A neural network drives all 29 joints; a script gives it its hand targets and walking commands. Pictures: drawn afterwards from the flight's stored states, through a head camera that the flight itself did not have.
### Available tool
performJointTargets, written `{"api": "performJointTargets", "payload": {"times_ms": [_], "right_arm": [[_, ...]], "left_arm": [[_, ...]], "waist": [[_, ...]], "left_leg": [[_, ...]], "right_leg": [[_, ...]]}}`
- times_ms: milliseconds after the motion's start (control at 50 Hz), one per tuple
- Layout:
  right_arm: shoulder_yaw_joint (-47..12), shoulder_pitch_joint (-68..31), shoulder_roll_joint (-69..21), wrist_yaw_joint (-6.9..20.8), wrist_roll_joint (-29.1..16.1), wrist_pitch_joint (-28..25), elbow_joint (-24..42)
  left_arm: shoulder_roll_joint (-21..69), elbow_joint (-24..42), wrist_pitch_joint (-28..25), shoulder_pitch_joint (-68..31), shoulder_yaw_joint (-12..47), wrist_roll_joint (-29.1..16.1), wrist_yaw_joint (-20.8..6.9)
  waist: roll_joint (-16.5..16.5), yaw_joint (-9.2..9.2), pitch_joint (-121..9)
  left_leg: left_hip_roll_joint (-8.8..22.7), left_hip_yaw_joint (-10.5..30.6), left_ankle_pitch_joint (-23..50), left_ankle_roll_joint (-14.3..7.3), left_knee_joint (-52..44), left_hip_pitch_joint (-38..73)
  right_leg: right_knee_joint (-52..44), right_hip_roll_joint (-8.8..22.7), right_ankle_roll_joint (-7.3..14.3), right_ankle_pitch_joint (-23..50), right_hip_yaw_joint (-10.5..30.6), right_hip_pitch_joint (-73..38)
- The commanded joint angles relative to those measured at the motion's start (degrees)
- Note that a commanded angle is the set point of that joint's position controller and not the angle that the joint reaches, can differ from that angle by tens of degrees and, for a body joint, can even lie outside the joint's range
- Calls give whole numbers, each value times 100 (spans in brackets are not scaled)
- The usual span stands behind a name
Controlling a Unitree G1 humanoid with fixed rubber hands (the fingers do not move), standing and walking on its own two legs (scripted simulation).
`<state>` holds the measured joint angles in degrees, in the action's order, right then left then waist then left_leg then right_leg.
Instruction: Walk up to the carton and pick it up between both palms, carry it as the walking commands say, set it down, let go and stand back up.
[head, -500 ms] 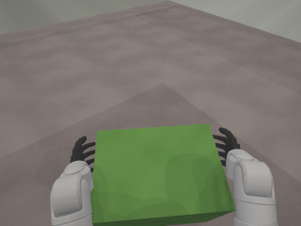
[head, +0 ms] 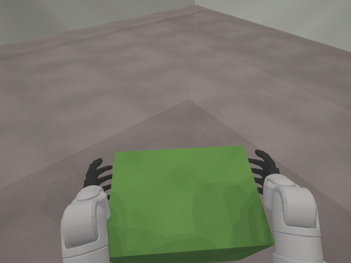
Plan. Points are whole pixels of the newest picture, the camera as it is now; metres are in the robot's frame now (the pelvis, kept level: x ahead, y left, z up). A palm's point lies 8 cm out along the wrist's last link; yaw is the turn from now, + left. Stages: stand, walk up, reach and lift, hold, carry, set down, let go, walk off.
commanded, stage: carry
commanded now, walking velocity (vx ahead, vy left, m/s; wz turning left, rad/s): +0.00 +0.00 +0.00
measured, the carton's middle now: (182, 210) +0.27 +0.00 -0.02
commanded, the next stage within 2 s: none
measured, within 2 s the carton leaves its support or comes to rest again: neither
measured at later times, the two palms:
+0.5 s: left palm (95, 188) +0.27 +0.19 +0.08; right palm (269, 180) +0.28 -0.18 +0.09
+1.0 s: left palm (102, 188) +0.28 +0.18 +0.06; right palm (268, 180) +0.29 -0.18 +0.07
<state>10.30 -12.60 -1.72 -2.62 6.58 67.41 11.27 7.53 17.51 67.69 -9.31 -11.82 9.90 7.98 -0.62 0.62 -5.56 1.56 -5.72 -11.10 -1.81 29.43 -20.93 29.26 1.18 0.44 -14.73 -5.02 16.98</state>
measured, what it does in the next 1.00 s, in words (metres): stands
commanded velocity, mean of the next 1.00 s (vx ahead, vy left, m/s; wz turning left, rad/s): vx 0.00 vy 0.00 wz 0.00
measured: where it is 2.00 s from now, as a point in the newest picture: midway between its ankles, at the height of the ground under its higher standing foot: outside the picture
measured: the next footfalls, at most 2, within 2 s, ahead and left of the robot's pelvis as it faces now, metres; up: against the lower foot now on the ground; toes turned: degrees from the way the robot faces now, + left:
none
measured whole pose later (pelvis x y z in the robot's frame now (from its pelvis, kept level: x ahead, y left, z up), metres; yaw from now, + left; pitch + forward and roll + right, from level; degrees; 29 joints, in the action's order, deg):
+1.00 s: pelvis +0.01 +0.00 +0.00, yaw +0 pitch +3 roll +0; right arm 11.9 -11.3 -4.0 -0.9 10.1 58.5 5.6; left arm 7.6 9.0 57.6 -8.9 -12.1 14.2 3.2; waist -1.0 0.5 -6.1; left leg 1.8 -6.2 -12.5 -1.5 29.7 -20.4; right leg 29.8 1.4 0.4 -16.2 -4.8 16.7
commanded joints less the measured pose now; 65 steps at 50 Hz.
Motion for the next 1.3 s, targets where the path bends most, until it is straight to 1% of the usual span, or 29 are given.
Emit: {"api": "performJointTargets", "payload": {"times_ms": [0, 160, 200, 260, 340, 360, 380, 440, 460, 500, 520, 560, 620, 700, 740, 760, 780, 820, 840, 860, 880, 920, 940, 980, 1020, 1060, 1100, 1220, 1280], "right_arm": [[-4053, -2698, -5554, 1675, -2287, -93, 424], [-3782, -2477, -5380, 1723, -2097, -240, -3], [-3999, -3090, -5344, 1751, -2395, -239, 837], [-3941, -2600, -5243, 1714, -2147, -271, 437], [-3989, -2696, -5182, 1713, -2264, -266, 638], [-4029, -2695, -5448, 1697, -2291, -221, 440], [-3356, -2090, -5149, 1668, -1662, -414, -806], [-4354, -3109, -5500, 1741, -2522, -633, 1332], [-3648, -3123, -5302, 1723, -2115, -582, 225], [-3844, -2511, -5105, 1657, -2005, -523, 336], [-2852, -2374, -4793, 1728, -1309, -797, -1241], [-3997, -2725, -5228, 1756, -2139, -609, 409], [-3425, -2777, -5094, 1670, -1844, -544, -268], [-4010, -2670, -5409, 1691, -2230, -627, 392], [-2921, -2498, -5047, 1670, -1317, -991, -855], [-4009, -2818, -5387, 1676, -2204, -899, 874], [-3461, -2976, -5192, 1695, -1792, -865, -198], [-4165, -3047, -5206, 1657, -2391, -693, 1131], [-2720, -2386, -4737, 1650, -1236, -882, -1429], [-3918, -2327, -5099, 1690, -2003, -945, 660], [-3268, -2610, -4862, 1691, -1684, -927, -227], [-3870, -2616, -5226, 1667, -2150, -759, 379], [-3537, -2480, -4888, 1616, -1847, -763, -5], [-2731, -2020, -4591, 1667, -1056, -1246, -842], [-3882, -2653, -5199, 1701, -2044, -1179, 610], [-2842, -2472, -4578, 1598, -1277, -1272, -450], [-3642, -2175, -4860, 1614, -1726, -1346, 346], [-2711, -1879, -4368, 1568, -932, -1516, -1132], [-3324, -2593, -4652, 1571, -1437, -1693, 7]], "left_arm": [[4937, -77, 33, -3227, 4284, -2810, -2333], [4832, -128, -160, -3191, 4288, -2598, -2294], [5128, 112, -143, -3101, 4435, -2749, -2252], [4835, -275, -185, -2955, 4141, -2556, -2276], [4966, -53, -192, -2929, 4379, -2663, -2317], [4929, 1, -184, -3030, 4310, -2766, -2307], [4401, -994, -361, -2628, 3642, -2109, -2273], [5122, 645, -553, -3229, 4606, -2893, -2348], [4756, -228, -575, -3240, 4096, -2355, -2278], [4816, -476, -424, -2696, 4166, -2432, -2266], [4193, -1850, -745, -2483, 3141, -1601, -2249], [4923, 3, -576, -3102, 4297, -2589, -2353], [4652, -1135, -409, -2769, 3677, -2193, -2288], [4680, 90, -566, -3124, 4347, -2675, -2305], [4400, -1434, -892, -2857, 3194, -1723, -2314], [4928, 70, -826, -2868, 4268, -2596, -2332], [4680, -639, -838, -3527, 3738, -2204, -2318], [4751, 431, -668, -2878, 4411, -2645, -2257], [4161, -1896, -867, -2621, 3031, -1544, -2225], [4617, -19, -876, -2649, 4268, -2337, -2236], [4554, -1080, -900, -2621, 3603, -1934, -2238], [4565, 86, -742, -2828, 4224, -2418, -2219], [4439, -603, -763, -2595, 3761, -2176, -2224], [4043, -1443, -1239, -2390, 3191, -1486, -2243], [4549, 502, -1206, -3319, 4392, -2483, -2263], [4281, -1271, -1193, -2748, 3347, -1661, -2213], [4430, 8, -1325, -2894, 4246, -2224, -2187], [3971, -1830, -1527, -2158, 3079, -1367, -2289], [4170, -642, -1745, -2852, 3601, -1821, -2202]], "waist": [[-353, -34, -1231], [449, -4, -1151], [597, 43, -1425], [-209, 20, -1132], [324, -51, -1402], [-19, -17, -1414], [168, -57, -1380], [88, -34, -1399], [409, -68, -1549], [103, -11, -1234], [90, -23, -999], [-221, -45, -701], [-145, -40, -1127], [93, -73, -1248], [-202, -49, -1119], [-122, -8, -1051], [19, -57, -919], [229, -28, -1323], [68, -38, -1363], [201, 41, -1307], [156, 15, -1358], [245, -45, -1384], [-543, 3, -1560], [-73, -27, -1501], [198, -37, -1054], [439, -1, -1188], [457, -15, -1369], [-188, -23, -1072], [154, -45, -992]], "left_leg": [[653, 623, 621, -19, -305, 919], [749, 744, 496, -16, -591, 846], [978, 1086, 248, -58, -893, 870], [755, 685, 1048, -68, -400, 780], [708, 496, 1772, 31, -250, 1083], [754, 690, 1115, -32, -289, 925], [740, 647, 1226, -55, -240, 1032], [792, 596, 1638, -56, -74, 1042], [622, 394, 1535, -27, -245, 1345], [744, 629, 844, -25, -351, 869], [611, 623, 504, -24, -441, 671], [686, 648, 233, 46, -553, 783], [821, 911, 61, -38, -588, 831], [559, 559, 338, 1, -388, 857], [615, 558, 248, 24, -333, 655], [604, 495, 300, 57, -330, 787], [620, 463, 249, 107, -338, 571], [579, 492, 200, 25, -396, 675], [697, 576, 461, -11, -441, 838], [715, 784, 335, 35, -531, 524], [741, 575, 721, 13, -440, 665], [724, 593, 806, -59, -278, 840], [662, 539, 1023, -70, -145, 727], [654, 439, 1435, 15, -127, 1113], [613, 405, 841, 47, -336, 1090], [730, 596, 1122, 25, -429, 773], [731, 593, 1531, 20, -269, 1052], [749, 583, 1272, 15, -221, 1008], [681, 519, 783, 56, -386, 828]], "right_leg": [[-573, 663, 168, 524, 510, -70], [-401, 612, 138, 226, 457, 27], [-100, 481, 87, 121, 445, -220], [-309, 637, 66, 772, 477, -226], [-133, 621, 65, 919, 303, -336], [-283, 537, 80, 495, 428, -179], [-331, 568, 84, 967, 503, -112], [-331, 661, 70, 1164, 428, -274], [-247, 685, 59, 1162, 398, -171], [-402, 596, 32, 579, 464, -253], [-424, 645, 66, 320, 459, -122], [-688, 639, 108, -84, 522, 317], [-462, 452, 109, 79, 416, -91], [-543, 679, 107, 278, 670, -63], [-702, 625, 119, 92, 493, -132], [-774, 727, 210, 40, 674, 28], [-714, 669, 199, 123, 490, -21], [-521, 679, 152, 74, 572, -203], [-388, 665, 179, 265, 521, -152], [-324, 582, 139, -57, 427, -340], [-302, 652, 127, 647, 442, -436], [-439, 617, 110, 641, 556, -215], [-327, 762, 129, 1138, 622, -569], [-264, 701, 60, 1344, 503, -348], [-446, 589, 103, 611, 489, 133], [-281, 582, 65, 499, 443, -311], [-197, 593, 61, 742, 442, -137], [-382, 626, 136, 915, 484, -48], [-453, 625, 139, 534, 493, -17]]}}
